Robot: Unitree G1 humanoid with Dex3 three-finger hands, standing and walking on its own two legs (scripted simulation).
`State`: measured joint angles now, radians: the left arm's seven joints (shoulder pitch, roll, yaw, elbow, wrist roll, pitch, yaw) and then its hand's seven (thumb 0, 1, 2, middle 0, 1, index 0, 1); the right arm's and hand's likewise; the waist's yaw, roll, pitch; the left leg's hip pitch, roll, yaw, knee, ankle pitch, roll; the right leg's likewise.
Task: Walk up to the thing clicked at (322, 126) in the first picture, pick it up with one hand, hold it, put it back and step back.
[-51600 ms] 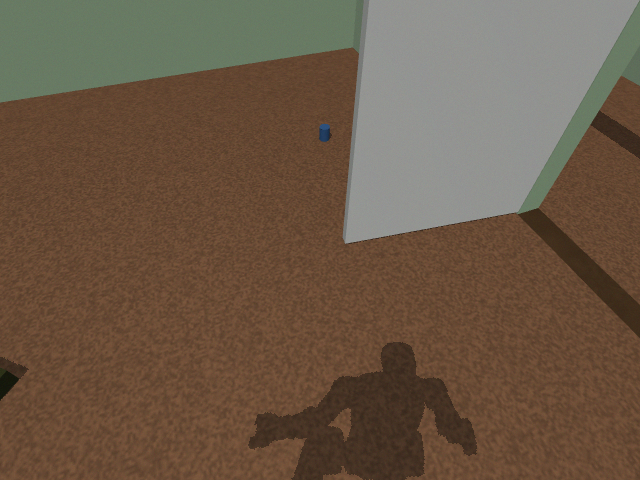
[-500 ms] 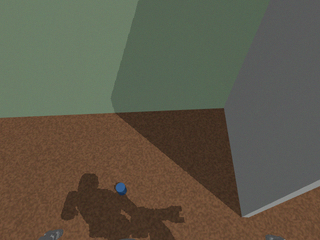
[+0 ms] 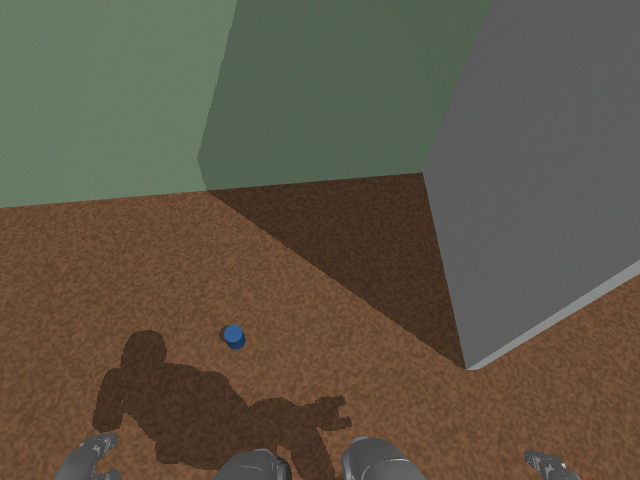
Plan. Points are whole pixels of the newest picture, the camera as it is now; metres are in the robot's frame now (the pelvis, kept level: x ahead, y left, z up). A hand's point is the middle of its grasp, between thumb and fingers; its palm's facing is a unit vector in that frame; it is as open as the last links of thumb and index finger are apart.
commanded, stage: step back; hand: left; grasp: from above
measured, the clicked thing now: (235, 337) +0.50 +0.23 -0.72
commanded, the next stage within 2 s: none
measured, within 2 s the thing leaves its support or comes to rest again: neither
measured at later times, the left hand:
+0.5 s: hand out of the picture +0.00 +0.24 -0.15, palm faces +0.03 -0.93 -0.36, open 7.4 cm
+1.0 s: hand out of the picture -0.23 +0.21 -0.15, palm faces -0.02 -0.92 -0.39, open 7.4 cm
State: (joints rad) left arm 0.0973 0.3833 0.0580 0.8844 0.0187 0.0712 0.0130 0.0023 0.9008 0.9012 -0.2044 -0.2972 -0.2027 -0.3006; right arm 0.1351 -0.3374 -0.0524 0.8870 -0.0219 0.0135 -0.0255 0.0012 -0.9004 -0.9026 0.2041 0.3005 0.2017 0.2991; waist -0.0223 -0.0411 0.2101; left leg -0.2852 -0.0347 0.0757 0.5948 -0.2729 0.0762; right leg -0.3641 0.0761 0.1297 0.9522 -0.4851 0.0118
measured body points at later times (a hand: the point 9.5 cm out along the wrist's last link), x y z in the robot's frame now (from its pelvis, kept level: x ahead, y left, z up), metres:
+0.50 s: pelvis -0.13 -0.02 -0.01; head -0.07 +0.00 +0.44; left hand +0.00 +0.29 -0.12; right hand -0.04 -0.34 -0.12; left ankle -0.17 +0.09 -0.73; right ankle -0.04 -0.13 -0.73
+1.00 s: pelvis -0.30 -0.06 -0.01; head -0.25 -0.07 +0.44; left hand -0.22 +0.26 -0.12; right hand -0.16 -0.37 -0.12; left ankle -0.20 +0.08 -0.70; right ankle -0.30 -0.18 -0.73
